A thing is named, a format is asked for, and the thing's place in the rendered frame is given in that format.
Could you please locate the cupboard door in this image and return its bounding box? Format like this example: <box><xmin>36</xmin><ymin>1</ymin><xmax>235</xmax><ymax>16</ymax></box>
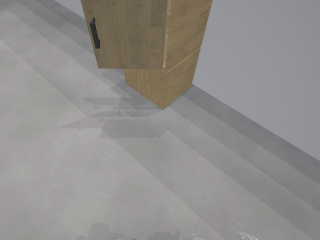
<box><xmin>80</xmin><ymin>0</ymin><xmax>168</xmax><ymax>70</ymax></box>

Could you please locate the handle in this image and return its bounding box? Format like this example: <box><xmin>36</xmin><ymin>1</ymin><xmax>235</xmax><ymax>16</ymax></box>
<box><xmin>89</xmin><ymin>18</ymin><xmax>100</xmax><ymax>49</ymax></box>

